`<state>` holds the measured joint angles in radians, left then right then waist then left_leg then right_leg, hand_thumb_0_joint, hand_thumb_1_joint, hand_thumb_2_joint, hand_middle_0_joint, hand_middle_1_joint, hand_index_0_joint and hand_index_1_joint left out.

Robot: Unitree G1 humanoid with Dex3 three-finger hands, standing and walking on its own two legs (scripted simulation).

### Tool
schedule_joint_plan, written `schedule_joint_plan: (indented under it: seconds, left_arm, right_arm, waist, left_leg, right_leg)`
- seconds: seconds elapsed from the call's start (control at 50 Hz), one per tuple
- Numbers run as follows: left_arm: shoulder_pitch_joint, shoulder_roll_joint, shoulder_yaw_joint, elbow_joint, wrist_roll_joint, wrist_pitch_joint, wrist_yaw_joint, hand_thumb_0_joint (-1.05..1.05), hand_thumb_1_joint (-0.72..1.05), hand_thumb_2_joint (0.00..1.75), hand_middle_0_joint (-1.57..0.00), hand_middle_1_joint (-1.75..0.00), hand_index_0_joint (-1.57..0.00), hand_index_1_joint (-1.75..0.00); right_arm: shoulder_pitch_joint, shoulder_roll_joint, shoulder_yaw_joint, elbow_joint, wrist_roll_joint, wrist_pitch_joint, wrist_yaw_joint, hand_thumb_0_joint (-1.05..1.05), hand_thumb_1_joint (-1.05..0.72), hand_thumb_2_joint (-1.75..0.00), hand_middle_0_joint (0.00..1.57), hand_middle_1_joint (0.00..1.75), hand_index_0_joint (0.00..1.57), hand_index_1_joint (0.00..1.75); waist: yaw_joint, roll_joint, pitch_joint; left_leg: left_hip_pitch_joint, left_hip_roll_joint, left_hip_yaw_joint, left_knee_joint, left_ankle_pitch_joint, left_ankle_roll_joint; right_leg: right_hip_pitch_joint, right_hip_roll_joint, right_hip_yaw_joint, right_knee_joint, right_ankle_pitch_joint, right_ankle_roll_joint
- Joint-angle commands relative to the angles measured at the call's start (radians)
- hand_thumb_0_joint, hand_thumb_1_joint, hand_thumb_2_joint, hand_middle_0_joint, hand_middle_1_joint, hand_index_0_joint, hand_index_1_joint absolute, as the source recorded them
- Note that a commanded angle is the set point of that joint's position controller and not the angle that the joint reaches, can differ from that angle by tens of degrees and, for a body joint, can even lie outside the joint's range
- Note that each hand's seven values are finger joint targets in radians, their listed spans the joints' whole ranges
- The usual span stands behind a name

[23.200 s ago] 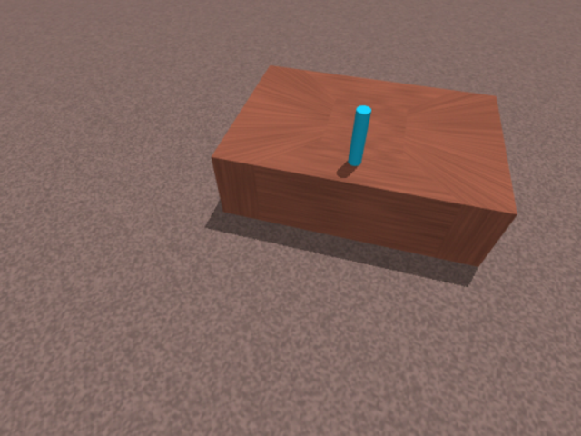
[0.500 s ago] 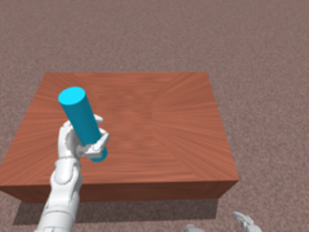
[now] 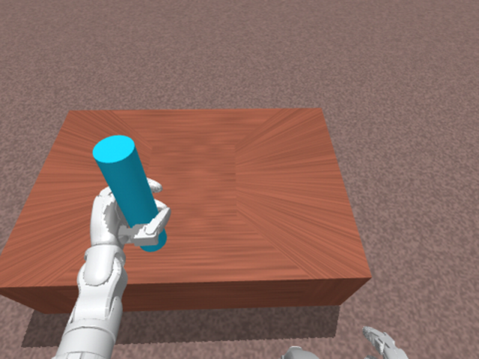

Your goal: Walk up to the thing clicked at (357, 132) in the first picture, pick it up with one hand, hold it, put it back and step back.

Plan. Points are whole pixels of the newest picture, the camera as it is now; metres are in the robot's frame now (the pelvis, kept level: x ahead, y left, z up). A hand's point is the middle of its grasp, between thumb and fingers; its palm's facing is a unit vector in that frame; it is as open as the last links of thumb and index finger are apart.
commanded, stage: hold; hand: left
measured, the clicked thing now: (137, 202) +0.34 +0.17 +0.07
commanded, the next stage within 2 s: crouch in 0.20 s
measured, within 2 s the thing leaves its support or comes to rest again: neither
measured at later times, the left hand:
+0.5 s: hand (151, 218) +0.34 +0.16 +0.02, palm faces +0.12 -0.99 +0.00, open 7.1 cm
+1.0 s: hand (164, 211) +0.44 +0.18 -0.12, palm faces +0.16 -0.99 -0.03, open 7.0 cm
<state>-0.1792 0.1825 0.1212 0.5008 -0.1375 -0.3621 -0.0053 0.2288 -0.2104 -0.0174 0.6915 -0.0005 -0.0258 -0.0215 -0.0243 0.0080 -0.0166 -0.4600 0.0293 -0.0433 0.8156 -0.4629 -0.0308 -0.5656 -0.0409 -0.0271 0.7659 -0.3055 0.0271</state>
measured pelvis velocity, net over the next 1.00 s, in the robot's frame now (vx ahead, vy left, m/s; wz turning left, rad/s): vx -0.04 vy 0.00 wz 0.00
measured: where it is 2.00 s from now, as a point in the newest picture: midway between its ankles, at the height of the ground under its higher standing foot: outside the picture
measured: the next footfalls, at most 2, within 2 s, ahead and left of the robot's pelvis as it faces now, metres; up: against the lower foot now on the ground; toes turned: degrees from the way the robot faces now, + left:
none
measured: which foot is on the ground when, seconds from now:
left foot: down 0.00-1.00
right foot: down 0.00-1.00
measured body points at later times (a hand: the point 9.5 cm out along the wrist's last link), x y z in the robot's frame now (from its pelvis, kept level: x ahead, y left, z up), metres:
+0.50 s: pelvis -0.01 +0.00 +0.00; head +0.04 +0.01 +0.44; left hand +0.33 +0.21 +0.03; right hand +0.11 -0.25 -0.12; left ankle -0.03 +0.14 -0.71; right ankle +0.05 -0.14 -0.71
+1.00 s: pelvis -0.04 +0.00 -0.13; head +0.13 +0.01 +0.29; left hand +0.43 +0.23 -0.12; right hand +0.01 -0.26 -0.26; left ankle -0.03 +0.14 -0.71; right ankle +0.05 -0.14 -0.71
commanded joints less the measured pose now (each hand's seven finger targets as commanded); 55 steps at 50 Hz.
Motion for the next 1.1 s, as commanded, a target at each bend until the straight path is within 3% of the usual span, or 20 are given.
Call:
schedule_joint_plan:
  seconds: [0.0,0.12,0.18,0.22,0.28,0.36,0.42,0.48,0.56,0.58,0.62,0.68,0.7,0.72,0.76,0.82,0.84,0.88,0.94,1.08]
  left_arm:
    - [-0.325,0.126,0.048,-0.313,-0.019,-0.103,0.006,0.0,0.48,1.31,-1.32,-1.46,-1.34,-1.45]
    - [-0.339,0.142,0.083,-0.322,-0.021,-0.108,0.025,0.0,0.47,1.34,-1.33,-1.47,-1.35,-1.47]
    - [-0.332,0.137,0.074,-0.305,-0.012,-0.109,0.022,0.0,0.48,1.33,-1.33,-1.47,-1.35,-1.46]
    - [-0.343,0.123,0.039,-0.313,-0.008,-0.106,0.009,0.0,0.52,1.34,-1.33,-1.47,-1.35,-1.46]
    - [-0.333,0.109,0.031,-0.258,-0.011,-0.09,0.003,0.0,0.52,1.39,-1.33,-1.47,-1.34,-1.47]
    - [-0.372,0.101,0.038,-0.212,-0.03,-0.096,-0.008,0.0,0.53,1.29,-1.43,-1.46,-1.45,-1.45]
    - [-0.392,0.111,0.07,-0.116,-0.035,-0.117,-0.018,0.0,0.52,1.32,-1.45,-1.5,-1.47,-1.49]
    - [-0.464,0.133,0.101,-0.033,-0.01,-0.168,-0.005,0.0,0.51,1.32,-1.42,-1.48,-1.43,-1.47]
    - [-0.604,0.176,0.153,0.059,-0.004,-0.277,0.004,0.0,0.46,1.29,-1.36,-1.43,-1.38,-1.43]
    - [-0.647,0.177,0.142,0.083,0.003,-0.304,0.003,0.0,0.48,1.29,-1.36,-1.43,-1.38,-1.43]
    - [-0.726,0.245,0.168,0.098,0.016,-0.358,-0.002,0.0,0.43,1.28,-1.36,-1.43,-1.37,-1.43]
    - [-0.853,0.296,0.172,0.125,0.031,-0.404,-0.005,0.0,0.4,1.26,-1.31,-1.39,-1.32,-1.39]
    - [-0.847,0.287,0.163,0.215,0.027,-0.398,-0.014,0.0,0.39,1.23,-1.3,-1.37,-1.31,-1.37]
    - [-0.889,0.331,0.194,0.196,0.022,-0.407,-0.015,0.0,0.37,1.22,-1.29,-1.36,-1.3,-1.36]
    - [-1.009,0.349,0.195,0.151,0.015,-0.41,-0.028,0.0,0.37,1.2,-1.3,-1.33,-1.3,-1.34]
    - [-0.989,0.347,0.215,0.284,0.013,-0.376,-0.047,0.0,0.35,1.19,-1.3,-1.32,-1.29,-1.33]
    - [-0.966,0.398,0.256,0.345,0.024,-0.359,-0.044,0.0,0.35,1.21,-1.3,-1.33,-1.29,-1.34]
    - [-0.964,0.358,0.247,0.337,0.024,-0.351,-0.045,0.0,0.36,1.2,-1.3,-1.33,-1.3,-1.33]
    - [-0.905,0.346,0.283,0.442,0.026,-0.328,-0.039,0.0,0.39,1.22,-1.33,-1.36,-1.33,-1.36]
    - [-1.03,0.448,0.341,0.334,0.05,-0.363,-0.023,0.0,0.44,1.23,-1.36,-1.38,-1.36,-1.38]
  right_arm:
    - [-0.001,-0.14,-0.044,-0.119,0.001,-0.04,-0.008,0.0,-0.9,-0.9,0.2,0.3,0.2,0.3]
    - [-0.016,-0.136,-0.04,-0.122,0.002,-0.034,-0.012,0.0,-0.9,-0.9,0.2,0.3,0.2,0.3]
    - [-0.026,-0.134,-0.039,-0.125,0.001,-0.032,-0.014,0.0,-0.9,-0.9,0.2,0.3,0.2,0.3]
    - [-0.025,-0.135,-0.039,-0.13,0.0,-0.03,-0.017,0.0,-0.9,-0.9,0.2,0.3,0.2,0.3]
    - [-0.018,-0.14,-0.041,-0.12,0.001,-0.037,-0.016,0.0,-0.89,-0.91,0.2,0.3,0.2,0.3]
    - [-0.03,-0.138,-0.039,-0.12,0.002,-0.044,-0.011,0.0,-0.88,-0.89,0.2,0.3,0.2,0.3]
    - [-0.026,-0.143,-0.045,-0.104,-0.001,-0.052,-0.006,0.0,-0.88,-0.89,0.2,0.3,0.2,0.3]
    - [-0.014,-0.141,-0.05,-0.093,-0.016,-0.055,0.004,0.0,-0.88,-0.89,0.2,0.3,0.2,0.3]
    - [0.009,-0.149,-0.053,-0.083,-0.035,-0.064,0.021,0.0,-0.88,-0.9,0.2,0.3,0.2,0.3]
    - [0.015,-0.15,-0.053,-0.084,-0.038,-0.067,0.025,0.0,-0.89,-0.9,0.2,0.3,0.2,0.3]
    - [0.032,-0.153,-0.048,-0.082,-0.05,-0.068,0.03,0.0,-0.89,-0.9,0.2,0.3,0.2,0.3]
    - [0.059,-0.164,-0.036,-0.081,-0.064,-0.059,0.033,0.0,-0.89,-0.9,0.2,0.3,0.2,0.3]
    - [0.059,-0.181,-0.039,-0.085,-0.062,-0.054,0.032,0.0,-0.89,-0.9,0.2,0.3,0.2,0.3]
    - [0.08,-0.188,-0.037,-0.075,-0.064,-0.051,0.032,0.0,-0.9,-0.9,0.2,0.3,0.2,0.3]
    - [0.087,-0.182,-0.025,-0.077,-0.065,-0.044,0.033,0.0,-0.91,-0.9,0.2,0.3,0.2,0.3]
    - [0.117,-0.207,-0.032,-0.051,-0.064,-0.027,0.032,0.0,-0.91,-0.9,0.2,0.3,0.2,0.3]
    - [0.129,-0.212,-0.031,-0.039,-0.064,-0.018,0.031,0.0,-0.92,-0.91,0.2,0.3,0.2,0.3]
    - [0.123,-0.205,-0.025,-0.054,-0.064,-0.009,0.035,0.0,-0.92,-0.91,0.2,0.3,0.2,0.3]
    - [0.141,-0.213,-0.032,-0.038,-0.058,0.0,0.039,0.0,-0.91,-0.9,0.2,0.3,0.2,0.3]
    - [0.16,-0.216,-0.025,-0.038,-0.062,0.006,0.047,0.0,-0.91,-0.9,0.2,0.3,0.2,0.3]
  waist:
    - [0.007,0.028,-0.37]
    - [0.008,0.02,-0.327]
    - [0.006,0.005,-0.304]
    - [-0.008,0.015,-0.317]
    - [-0.012,0.009,-0.284]
    - [-0.018,-0.03,-0.243]
    - [-0.028,-0.044,-0.216]
    - [-0.028,-0.023,-0.231]
    - [-0.051,0.005,-0.338]
    - [-0.064,0.007,-0.368]
    - [-0.07,0.055,-0.48]
    - [-0.077,0.11,-0.657]
    - [-0.091,0.097,-0.652]
    - [-0.079,0.114,-0.694]
    - [-0.075,0.182,-0.785]
    - [-0.091,0.148,-0.783]
    - [-0.086,0.135,-0.779]
    - [-0.081,0.137,-0.775]
    - [-0.11,0.043,-0.714]
    - [-0.13,0.067,-0.775]
  left_leg:
    - [0.035,-0.032,0.037,-0.114,0.379,0.007]
    - [0.016,-0.035,0.038,-0.13,0.321,0.013]
    - [-0.001,-0.034,0.041,-0.133,0.289,0.017]
    - [0.015,-0.037,0.044,-0.133,0.288,0.018]
    - [0.004,-0.034,0.042,-0.133,0.285,0.019]
    - [-0.045,-0.031,0.035,-0.136,0.191,0.026]
    - [-0.092,-0.033,0.036,-0.103,0.185,0.032]
    - [-0.165,-0.036,0.035,-0.047,0.168,0.029]
    - [-0.293,-0.037,0.026,0.081,0.133,0.021]
    - [-0.33,-0.039,0.025,0.116,0.11,0.023]
    - [-0.392,-0.046,0.027,0.2,0.092,0.022]
    - [-0.439,-0.05,0.021,0.3,0.128,0.016]
    - [-0.472,-0.052,0.015,0.32,0.112,0.017]
    - [-0.488,-0.049,0.012,0.34,0.136,0.014]
    - [-0.464,-0.05,0.011,0.371,0.18,0.01]
    - [-0.532,-0.049,0.007,0.405,0.213,0.01]
    - [-0.579,-0.051,0.012,0.424,0.202,0.016]
    - [-0.612,-0.051,0.013,0.437,0.211,0.015]
    - [-0.71,-0.053,0.009,0.467,0.143,0.028]
    - [-0.781,-0.05,0.006,0.544,0.125,0.034]
  right_leg:
    - [0.296,0.028,-0.025,-0.056,0.3,-0.035]
    - [0.273,0.027,-0.026,-0.067,0.242,-0.034]
    - [0.268,0.028,-0.022,-0.073,0.222,-0.03]
    - [0.272,0.026,-0.02,-0.08,0.223,-0.029]
    - [0.247,0.027,-0.02,-0.082,0.224,-0.03]
    - [0.209,0.029,-0.028,-0.09,0.138,-0.025]
    - [0.152,0.023,-0.023,-0.066,0.143,-0.024]
    - [0.078,0.017,-0.017,-0.011,0.124,-0.03]
    - [-0.045,0.012,-0.007,0.122,0.091,-0.035]
    - [-0.085,0.011,-0.004,0.159,0.077,-0.036]
    - [-0.147,0.007,0.006,0.236,0.063,-0.039]
    - [-0.2,0.004,0.013,0.335,0.098,-0.047]
    - [-0.233,0.009,0.009,0.36,0.084,-0.049]
    - [-0.238,0.007,0.014,0.385,0.1,-0.053]
    - [-0.268,0.007,0.018,0.422,0.129,-0.059]
    - [-0.287,0.009,0.011,0.465,0.169,-0.065]
    - [-0.281,0.007,0.02,0.47,0.171,-0.063]
    - [-0.303,0.007,0.013,0.493,0.175,-0.067]
    - [-0.328,0.011,0.003,0.498,0.13,-0.061]
    - [-0.401,0.007,0.001,0.58,0.107,-0.063]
